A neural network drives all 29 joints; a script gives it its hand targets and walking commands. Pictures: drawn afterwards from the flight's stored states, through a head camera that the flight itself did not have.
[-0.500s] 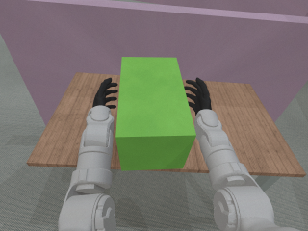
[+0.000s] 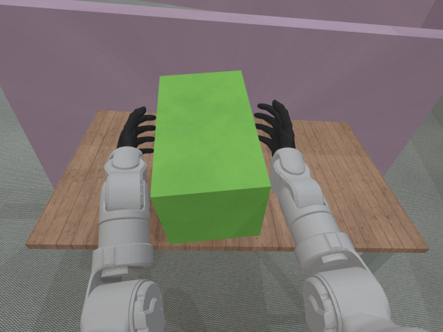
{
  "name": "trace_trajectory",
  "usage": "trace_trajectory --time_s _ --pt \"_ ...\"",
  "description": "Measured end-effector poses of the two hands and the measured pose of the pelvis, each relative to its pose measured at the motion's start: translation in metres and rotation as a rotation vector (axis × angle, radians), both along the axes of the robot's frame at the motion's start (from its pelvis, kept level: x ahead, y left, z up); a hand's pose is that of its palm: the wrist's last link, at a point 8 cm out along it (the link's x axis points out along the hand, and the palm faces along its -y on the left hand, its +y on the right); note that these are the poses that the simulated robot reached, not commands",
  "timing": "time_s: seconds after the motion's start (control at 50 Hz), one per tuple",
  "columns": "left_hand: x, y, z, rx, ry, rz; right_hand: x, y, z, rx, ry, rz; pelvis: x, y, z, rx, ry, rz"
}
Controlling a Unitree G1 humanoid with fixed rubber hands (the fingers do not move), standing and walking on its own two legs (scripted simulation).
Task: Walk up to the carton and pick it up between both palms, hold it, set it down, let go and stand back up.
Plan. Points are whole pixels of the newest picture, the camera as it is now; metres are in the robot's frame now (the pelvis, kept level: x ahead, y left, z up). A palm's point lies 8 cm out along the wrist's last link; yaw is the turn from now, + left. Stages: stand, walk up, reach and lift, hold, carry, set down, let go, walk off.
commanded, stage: reach and lift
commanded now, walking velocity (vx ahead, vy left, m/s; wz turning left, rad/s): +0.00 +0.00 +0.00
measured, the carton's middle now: (207, 152) +0.43 +0.01 +0.12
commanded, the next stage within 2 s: hold in 0.62 s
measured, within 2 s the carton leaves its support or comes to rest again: neither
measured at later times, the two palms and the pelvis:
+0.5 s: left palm (136, 152) +0.36 +0.13 +0.17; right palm (291, 151) +0.36 -0.13 +0.18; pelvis -0.01 +0.00 +0.00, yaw +0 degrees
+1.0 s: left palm (129, 148) +0.36 +0.14 +0.19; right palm (289, 146) +0.35 -0.12 +0.19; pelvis -0.01 +0.01 +0.00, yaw +0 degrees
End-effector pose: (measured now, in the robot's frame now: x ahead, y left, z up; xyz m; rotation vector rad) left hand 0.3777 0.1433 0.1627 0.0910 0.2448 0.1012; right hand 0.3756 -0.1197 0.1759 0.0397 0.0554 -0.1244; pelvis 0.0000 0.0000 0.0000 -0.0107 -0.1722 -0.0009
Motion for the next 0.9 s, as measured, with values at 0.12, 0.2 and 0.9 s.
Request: trace_trajectory --time_s 0.12,0.2,0.9 --pt "-0.004 0.002 -0.003 0.016 -0.008 0.004 -0.004 0.003 -0.009 0.033 -0.012 -0.003 0.001 0.007 0.000 -0.006 0.002 0.005" --pt "-0.007 -0.001 -0.001 0.019 -0.017 0.002 -0.008 -0.001 -0.011 0.045 -0.024 -0.008 0.001 0.008 -0.001 -0.008 0.008 0.007" --pt "-0.016 -0.004 0.017 0.019 -0.020 -0.007 -0.019 -0.002 0.012 0.034 -0.060 -0.012 -0.006 0.004 0.000 -0.001 -0.033 -0.004"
